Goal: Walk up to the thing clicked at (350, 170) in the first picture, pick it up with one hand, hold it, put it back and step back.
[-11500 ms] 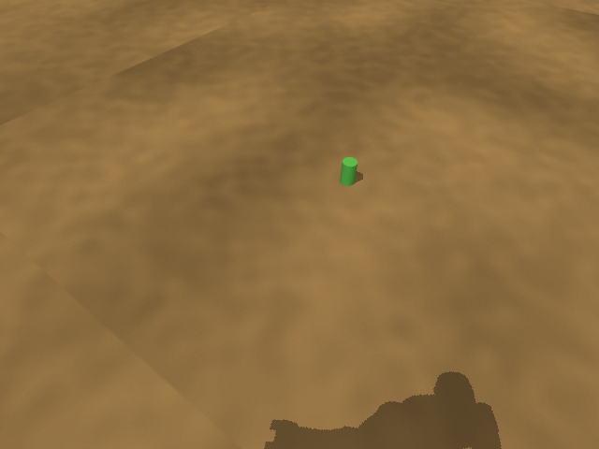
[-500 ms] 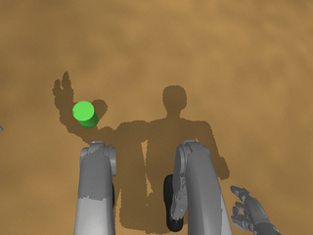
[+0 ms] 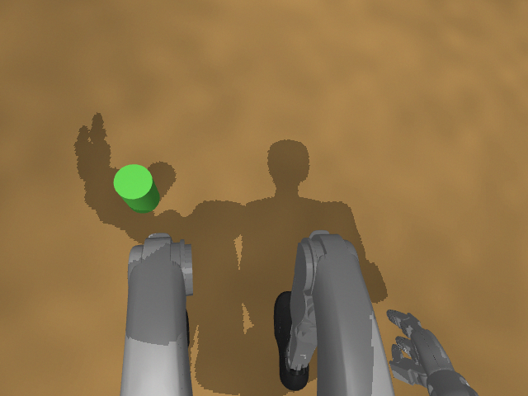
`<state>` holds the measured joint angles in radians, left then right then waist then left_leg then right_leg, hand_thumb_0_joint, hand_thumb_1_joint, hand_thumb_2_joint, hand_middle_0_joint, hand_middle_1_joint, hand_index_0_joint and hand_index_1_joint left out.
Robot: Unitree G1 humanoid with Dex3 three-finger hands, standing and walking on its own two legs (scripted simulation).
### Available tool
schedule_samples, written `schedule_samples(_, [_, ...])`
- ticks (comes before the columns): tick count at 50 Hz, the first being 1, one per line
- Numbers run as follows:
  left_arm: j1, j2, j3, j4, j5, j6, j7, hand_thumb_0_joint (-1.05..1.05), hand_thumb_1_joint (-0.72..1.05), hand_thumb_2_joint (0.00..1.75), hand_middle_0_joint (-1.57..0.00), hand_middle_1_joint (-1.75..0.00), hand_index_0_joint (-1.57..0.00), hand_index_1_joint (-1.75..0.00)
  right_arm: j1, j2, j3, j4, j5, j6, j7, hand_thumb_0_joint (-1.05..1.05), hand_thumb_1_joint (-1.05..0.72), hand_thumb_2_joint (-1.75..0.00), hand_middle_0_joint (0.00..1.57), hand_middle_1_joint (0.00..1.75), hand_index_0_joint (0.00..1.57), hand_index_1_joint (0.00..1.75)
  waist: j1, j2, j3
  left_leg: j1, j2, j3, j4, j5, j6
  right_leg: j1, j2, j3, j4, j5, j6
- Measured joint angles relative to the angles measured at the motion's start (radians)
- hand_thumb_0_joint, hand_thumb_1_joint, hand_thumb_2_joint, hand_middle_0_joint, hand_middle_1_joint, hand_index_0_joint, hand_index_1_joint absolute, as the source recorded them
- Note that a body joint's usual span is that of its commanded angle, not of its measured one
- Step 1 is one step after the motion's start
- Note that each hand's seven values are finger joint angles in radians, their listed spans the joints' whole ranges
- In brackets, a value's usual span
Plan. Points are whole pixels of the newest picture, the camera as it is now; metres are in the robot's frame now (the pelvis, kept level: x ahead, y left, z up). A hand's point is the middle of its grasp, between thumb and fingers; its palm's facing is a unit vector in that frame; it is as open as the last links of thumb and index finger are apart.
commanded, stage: go down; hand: left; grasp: from the side
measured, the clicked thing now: (138, 190) +0.46 +0.23 -0.31
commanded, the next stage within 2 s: approach in 0.40 s
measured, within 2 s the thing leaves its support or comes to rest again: neither
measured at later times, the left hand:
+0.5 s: hand out of the picture +0.38 +0.40 -0.02, palm faces +0.14 -0.96 -0.25, open 16.6 cm
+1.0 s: hand (50, 185) +0.42 +0.34 -0.17, palm faces +0.05 -1.00 +0.01, open 17.0 cm
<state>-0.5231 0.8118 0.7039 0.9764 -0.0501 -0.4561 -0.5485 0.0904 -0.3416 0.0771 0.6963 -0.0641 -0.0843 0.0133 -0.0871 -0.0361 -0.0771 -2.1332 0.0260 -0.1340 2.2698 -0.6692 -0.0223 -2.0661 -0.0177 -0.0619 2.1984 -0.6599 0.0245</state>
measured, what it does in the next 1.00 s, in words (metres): lowers itself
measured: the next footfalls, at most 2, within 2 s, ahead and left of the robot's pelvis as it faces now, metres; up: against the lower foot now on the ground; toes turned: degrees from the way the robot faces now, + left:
none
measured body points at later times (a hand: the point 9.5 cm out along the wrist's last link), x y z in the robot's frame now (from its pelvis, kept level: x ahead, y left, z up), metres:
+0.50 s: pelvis +0.00 +0.00 -0.01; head +0.20 +0.08 +0.39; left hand +0.37 +0.45 +0.00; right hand +0.16 -0.28 -0.11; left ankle +0.09 +0.13 -0.34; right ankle +0.11 -0.13 -0.34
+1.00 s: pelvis +0.00 +0.01 -0.07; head +0.24 +0.13 +0.29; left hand +0.41 +0.40 -0.17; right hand +0.16 -0.27 -0.13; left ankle +0.09 +0.13 -0.34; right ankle +0.11 -0.13 -0.34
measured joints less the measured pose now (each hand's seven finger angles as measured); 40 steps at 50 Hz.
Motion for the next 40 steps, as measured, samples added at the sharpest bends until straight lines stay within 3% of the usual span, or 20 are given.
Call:
schedule_samples(16, [0.002, 0.017, 0.029, -0.007, -0.027, -0.003, -0.03, -0.01, -0.36, 0.24, -0.01, -0.2, -0.01, -0.17, -0.008, -0.006, 0.014, -0.017, -0.001, -0.001, 0.001, 0.0, -0.87, -0.89, 0.21, 0.3, 0.21, 0.3, -0.005, -0.003, 0.009, -0.023, -0.004, -0.01, 0.034, -0.003, 0.002, -0.015, 0.001, -0.006, 0.026, -0.003, 0.005])
schedule_samples(28, [0.011, 0.005, 0.022, -0.028, -0.051, 0.001, -0.048, -0.01, -0.38, 0.23, -0.01, -0.19, -0.01, -0.17, -0.011, -0.009, 0.015, -0.016, 0.007, -0.006, 0.0, 0.0, -0.87, -0.89, 0.21, 0.3, 0.21, 0.3, 0.003, -0.004, 0.008, -0.023, -0.003, -0.007, 0.033, 0.003, 0.005, -0.015, 0.002, -0.004, 0.025, 0.003, 0.005])
schedule_samples(33, [-0.014, 0.026, 0.03, 0.045, -0.107, -0.03, -0.076, -0.01, -0.41, 0.2, -0.02, -0.18, -0.02, -0.16, -0.016, -0.011, 0.032, -0.006, 0.004, -0.017, 0.001, 0.0, -0.87, -0.89, 0.21, 0.3, 0.21, 0.3, -0.003, -0.01, 0.011, -0.031, -0.002, -0.011, 0.044, 0.001, 0.005, -0.024, 0.004, -0.006, 0.034, 0.004, 0.006])
schedule_samples(40, [-0.059, 0.037, 0.015, 0.204, -0.184, -0.131, -0.155, -0.01, -0.44, 0.16, -0.03, -0.16, -0.03, -0.15, -0.043, -0.026, 0.082, -0.011, -0.015, -0.05, 0.013, 0.0, -0.87, -0.89, 0.21, 0.3, 0.21, 0.3, -0.029, -0.039, 0.057, -0.068, 0.003, -0.031, 0.112, -0.01, 0.002, -0.06, 0.017, -0.017, 0.088, 0.005, 0.009])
